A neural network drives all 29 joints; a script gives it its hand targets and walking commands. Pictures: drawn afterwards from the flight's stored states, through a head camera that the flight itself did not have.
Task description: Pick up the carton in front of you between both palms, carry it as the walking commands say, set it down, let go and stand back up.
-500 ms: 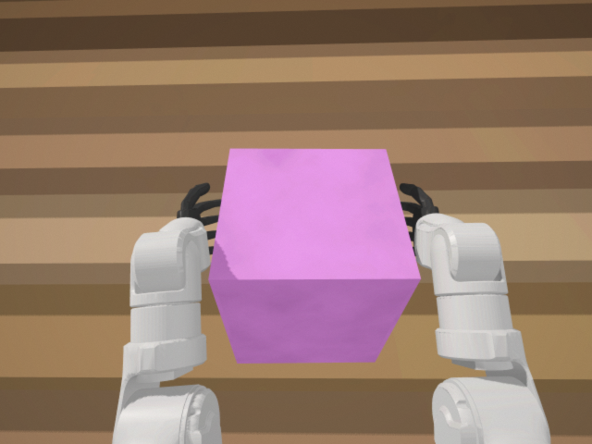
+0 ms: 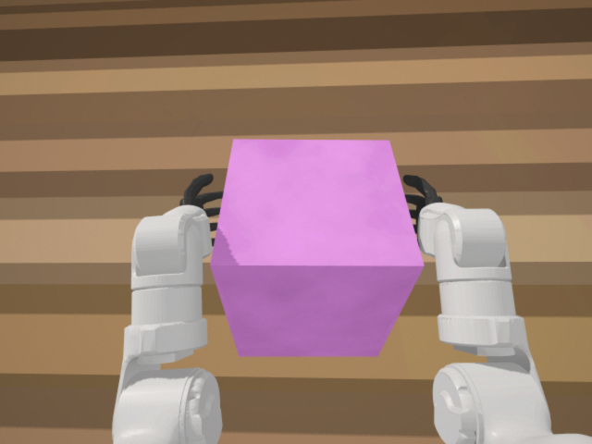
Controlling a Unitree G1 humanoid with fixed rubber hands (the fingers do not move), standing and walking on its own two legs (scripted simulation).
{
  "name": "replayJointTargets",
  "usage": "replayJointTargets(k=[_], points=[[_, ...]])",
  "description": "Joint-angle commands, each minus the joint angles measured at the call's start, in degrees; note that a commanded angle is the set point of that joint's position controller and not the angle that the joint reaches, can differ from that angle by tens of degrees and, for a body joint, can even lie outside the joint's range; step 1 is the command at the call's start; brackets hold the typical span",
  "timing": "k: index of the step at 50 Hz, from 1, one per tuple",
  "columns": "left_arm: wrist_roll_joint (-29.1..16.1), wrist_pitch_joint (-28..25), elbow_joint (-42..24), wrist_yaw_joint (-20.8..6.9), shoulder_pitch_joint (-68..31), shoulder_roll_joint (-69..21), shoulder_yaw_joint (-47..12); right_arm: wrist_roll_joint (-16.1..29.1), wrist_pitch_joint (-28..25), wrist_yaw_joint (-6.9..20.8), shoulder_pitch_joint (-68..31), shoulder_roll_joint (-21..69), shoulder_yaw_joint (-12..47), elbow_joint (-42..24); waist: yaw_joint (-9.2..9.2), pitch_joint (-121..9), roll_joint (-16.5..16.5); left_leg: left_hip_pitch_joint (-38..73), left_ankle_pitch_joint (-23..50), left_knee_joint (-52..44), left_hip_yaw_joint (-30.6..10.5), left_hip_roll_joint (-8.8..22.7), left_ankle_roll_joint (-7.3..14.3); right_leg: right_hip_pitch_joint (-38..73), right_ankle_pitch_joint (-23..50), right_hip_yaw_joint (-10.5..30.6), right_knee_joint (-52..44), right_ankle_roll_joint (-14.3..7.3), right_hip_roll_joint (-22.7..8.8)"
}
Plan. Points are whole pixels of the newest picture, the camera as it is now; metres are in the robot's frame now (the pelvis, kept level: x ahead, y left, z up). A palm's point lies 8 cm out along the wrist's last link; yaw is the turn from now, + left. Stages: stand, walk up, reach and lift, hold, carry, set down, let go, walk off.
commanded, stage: carry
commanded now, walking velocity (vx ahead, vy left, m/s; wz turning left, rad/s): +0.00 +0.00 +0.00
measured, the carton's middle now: (309, 254) +0.36 +0.01 +0.06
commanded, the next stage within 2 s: none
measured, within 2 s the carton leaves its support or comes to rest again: neither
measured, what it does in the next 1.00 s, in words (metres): shifts its weight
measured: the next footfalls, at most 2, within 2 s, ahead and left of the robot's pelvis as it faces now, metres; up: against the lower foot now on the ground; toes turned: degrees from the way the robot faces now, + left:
none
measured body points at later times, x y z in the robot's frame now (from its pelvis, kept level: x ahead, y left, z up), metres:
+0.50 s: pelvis -0.06 +0.00 -0.01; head -0.08 +0.00 +0.44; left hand +0.30 +0.15 +0.13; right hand +0.30 -0.15 +0.12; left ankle -0.05 +0.09 -0.74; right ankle -0.05 -0.10 -0.74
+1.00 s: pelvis -0.10 +0.00 -0.01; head -0.12 +0.00 +0.44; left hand +0.26 +0.15 +0.13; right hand +0.26 -0.15 +0.12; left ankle -0.05 +0.09 -0.74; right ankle -0.05 -0.10 -0.74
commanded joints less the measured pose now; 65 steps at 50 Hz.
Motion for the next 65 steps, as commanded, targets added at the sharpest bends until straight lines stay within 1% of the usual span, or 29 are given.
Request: replayJointTargets(k=[1, 2, 3, 4, 5, 6, 7, 8, 9, 10, 11, 13, 15, 16, 19, 24, 30, 31, 33, 37, 40, 43, 46, 50, 52, 54, 60, 63, 65], points=[[-26.5, 0.0, -2.2, -14.6, -37.3, -64.5, -37.1, 22.0, -1.8, 12.7, -42.4, 61.7, 34.3, -6.8, -3.16, -21.0, -10.0, 3.9, 14.0, -16.8, 1.1, -0.4, 0.7, 16.3, 74.3, 4.3, 12.6, -4.5, -12.9], [-25.7, -0.2, -3.3, -14.5, -38.1, -64.3, -37.5, 21.9, -1.7, 12.9, -41.4, 61.9, 34.5, -5.5, -3.87, -23.0, -9.7, 9.5, 22.9, -19.7, 0.0, 0.8, 1.0, 14.0, 60.2, 4.0, 15.8, -2.7, -11.6], [-24.8, -0.3, -3.1, -14.2, -37.0, -63.2, -36.2, 23.0, -1.9, 13.2, -42.3, 62.8, 35.2, -5.5, -2.28, -24.9, -4.7, 19.7, 45.7, -14.0, -2.6, 4.7, 2.5, 4.1, 36.9, 3.2, 16.3, -0.7, -9.1], [-24.7, -0.2, -4.6, -13.8, -38.9, -63.5, -37.2, 23.6, -2.3, 13.3, -42.0, 62.7, 35.5, -5.0, -2.34, -26.4, 4.0, 25.7, 66.8, -8.5, -7.4, 11.7, 6.8, -3.9, 16.1, 3.5, 16.2, 1.0, -7.7], [-24.9, -0.2, -6.0, -13.6, -38.0, -62.7, -36.7, 24.7, -2.2, 13.2, -42.3, 62.9, 36.0, -6.4, -1.72, -25.9, 6.4, 26.1, 76.1, -8.1, -8.8, 14.9, 8.1, -5.4, -2.2, 2.9, 10.4, 1.5, -6.2], [-24.9, -0.1, -6.6, -13.1, -38.7, -62.3, -37.8, 24.7, -2.1, 13.2, -42.0, 62.6, 35.9, -6.6, -1.92, -26.0, 6.5, 25.2, 75.0, -7.3, -8.2, 14.5, 8.3, -3.8, -2.5, 2.6, 5.3, 1.4, -6.3], [-25.3, 0.1, -7.4, -12.9, -38.6, -62.1, -37.6, 25.1, -2.0, 12.9, -42.3, 61.4, 36.0, -7.7, -1.47, -25.1, 5.3, 23.5, 68.6, -7.1, -7.8, 12.8, 7.2, -1.3, 0.8, 2.5, 2.6, 0.9, -5.9], [-25.1, 0.3, -5.5, -12.8, -37.1, -62.1, -37.2, 24.6, -1.7, 12.8, -40.9, 61.4, 35.9, -6.9, -1.82, -25.1, 4.2, 20.2, 60.5, -7.1, -7.9, 12.2, 6.3, 1.9, 8.4, 3.4, 2.5, 0.3, -6.7], [-24.7, 0.5, -4.1, -12.8, -35.7, -61.7, -36.6, 24.1, -1.4, 12.7, -39.6, 61.5, 35.9, -5.5, -2.15, -25.5, 1.7, 17.0, 50.9, -6.5, -6.6, 10.0, 4.7, 5.8, 22.6, 3.9, 4.6, -0.1, -8.6], [-24.7, 0.1, -3.9, -13.1, -35.9, -61.7, -36.9, 24.2, -1.5, 12.6, -40.2, 61.1, 35.5, -5.8, -2.57, -26.1, -1.5, 15.3, 40.8, -6.6, -5.8, 8.5, 3.7, 7.0, 31.7, 4.7, 7.0, -0.5, -10.3], [-24.2, 0.0, -3.4, -13.2, -35.2, -61.7, -36.6, 23.8, -1.3, 12.6, -40.5, 61.6, 35.5, -5.2, -2.57, -25.2, -4.8, 13.3, 35.2, -6.3, -5.2, 8.0, 3.4, 7.1, 37.2, 5.2, 6.9, -0.8, -11.1], [-24.3, 0.0, -2.5, -13.7, -35.0, -62.0, -36.2, 24.2, -1.5, 12.6, -42.4, 60.4, 35.4, -6.4, -2.10, -23.3, -4.1, 12.9, 31.8, -6.6, -4.8, 7.9, 3.4, 5.3, 35.5, 5.5, 6.4, -0.9, -11.6], [-24.5, 0.0, -2.0, -13.7, -36.1, -62.3, -37.3, 24.3, -1.5, 12.7, -42.8, 60.9, 34.7, -5.6, -2.58, -22.1, -2.3, 12.2, 30.7, -7.7, -5.7, 8.6, 3.3, 3.6, 28.2, 5.9, 6.1, -0.9, -10.8], [-24.6, -0.2, -3.6, -13.5, -37.4, -61.4, -37.0, 24.0, -1.1, 13.0, -39.7, 61.2, 33.8, -2.1, -2.26, -21.4, -1.7, 12.4, 28.5, -8.0, -6.0, 8.3, 3.9, 2.8, 23.0, 5.9, 5.5, -1.0, -10.6], [-24.2, 0.0, -1.8, -13.5, -37.0, -62.6, -36.3, 23.9, -1.1, 13.2, -41.6, 61.1, 33.4, -3.3, -2.28, -18.7, -1.1, 10.2, 23.1, -9.7, -6.8, 8.5, 3.4, 0.4, 15.1, 6.7, 3.8, -1.1, -10.0], [-24.7, 0.1, -2.2, -13.3, -38.2, -61.7, -35.5, 24.1, -1.2, 13.4, -41.2, 61.2, 33.0, -1.5, -2.08, -19.3, -1.1, 10.0, 21.8, -9.9, -6.9, 8.1, 3.4, 0.1, 13.7, 6.6, 3.8, -1.5, -9.7], [-24.6, 0.4, 0.1, -13.5, -39.4, -62.4, -34.0, 24.0, -1.2, 13.4, -42.3, 61.5, 31.9, -0.8, -1.90, -17.6, -2.6, 6.2, 13.2, -11.3, -7.1, 7.6, 3.7, -1.0, 10.7, 7.6, 2.5, -1.9, -9.8], [-24.1, 0.5, 1.6, -13.7, -37.8, -62.6, -33.4, 23.6, -1.3, 13.2, -43.3, 60.4, 31.7, -0.7, -2.08, -17.6, -1.4, 6.3, 11.6, -11.4, -7.1, 7.6, 3.4, -1.6, 8.8, 7.7, 1.8, -1.9, -9.6], [-25.0, 0.2, -0.2, -13.6, -40.1, -63.2, -33.7, 23.7, -1.4, 13.1, -44.2, 61.5, 31.9, -2.4, -1.83, -17.1, -2.1, 5.5, 10.1, -12.2, -7.2, 7.2, 3.5, -2.7, 6.0, 7.6, 1.5, -1.9, -9.3], [-24.0, 0.3, -0.1, -13.7, -39.0, -62.2, -33.5, 23.3, -1.2, 13.2, -41.7, 61.3, 31.1, 0.4, -1.90, -18.2, -0.3, 5.8, 12.1, -12.1, -7.5, 7.7, 3.2, -2.5, 6.5, 7.4, 1.7, -1.9, -9.3], [-24.3, 0.3, 1.1, -13.7, -39.2, -62.5, -33.0, 23.2, -1.3, 13.1, -43.3, 61.3, 31.8, -0.7, -1.57, -18.4, -2.0, 6.1, 12.8, -12.0, -7.2, 7.7, 3.4, -2.8, 7.5, 7.7, 1.8, -1.8, -9.2], [-25.2, 0.2, 1.0, -13.8, -40.1, -63.3, -33.4, 23.5, -1.7, 13.1, -43.8, 61.1, 31.8, -1.2, -1.50, -18.8, -1.5, 6.5, 13.9, -11.1, -6.8, 7.6, 3.6, -3.1, 9.0, 7.4, 2.5, -2.1, -9.5], [-24.5, 0.1, 0.9, -13.9, -39.4, -62.2, -33.0, 23.2, -1.4, 13.0, -43.2, 61.3, 31.6, -0.3, -1.88, -18.3, -3.6, 5.1, 10.1, -11.4, -6.7, 7.3, 3.7, -3.1, 7.3, 7.7, 1.6, -2.0, -9.3], [-24.9, 0.2, 1.4, -14.0, -39.0, -63.8, -33.6, 22.7, -1.7, 13.1, -43.4, 60.8, 31.5, -1.6, -1.51, -18.8, -0.9, 5.2, 9.0, -11.0, -6.4, 6.7, 3.5, -3.3, 5.0, 8.5, 0.8, -2.1, -9.7], [-24.4, -0.1, -1.1, -13.8, -41.1, -62.5, -33.9, 22.9, -1.3, 13.1, -42.9, 61.7, 31.2, 0.8, -1.95, -18.5, -1.1, 4.5, 7.5, -11.6, -7.2, 7.1, 3.6, -3.8, 2.5, 8.9, 0.7, -2.2, -9.5], [-25.1, 0.0, -0.7, -13.8, -39.7, -63.8, -33.7, 23.2, -1.5, 13.1, -43.0, 61.4, 32.1, -2.1, -1.63, -18.3, -2.2, 4.0, 7.6, -12.2, -7.6, 7.5, 3.5, -3.3, 3.1, 8.1, 0.8, -2.2, -9.3], [-24.7, 0.1, -1.4, -13.5, -39.5, -62.0, -33.5, 23.5, -1.5, 13.0, -41.6, 61.9, 31.7, -0.6, -1.65, -19.3, -0.3, 4.6, 10.9, -12.1, -7.4, 7.8, 3.4, -3.3, 5.6, 7.8, 2.7, -1.7, -9.1], [-24.4, 0.2, 0.1, -13.6, -38.8, -62.0, -33.6, 23.2, -1.5, 13.2, -42.0, 61.4, 31.3, -0.2, -2.17, -20.0, -2.3, 4.8, 12.1, -11.2, -7.4, 8.2, 3.7, -3.1, 7.1, 7.8, 3.5, -1.7, -9.2], [-24.5, -0.1, -0.1, -13.6, -39.1, -62.4, -33.4, 23.2, -1.5, 13.0, -42.7, 61.2, 31.6, -0.6, -1.76, -19.4, -1.5, 4.2, 9.9, -11.6, -7.4, 8.0, 3.4, -3.8, 5.4, 8.4, 2.8, -1.9, -9.0]])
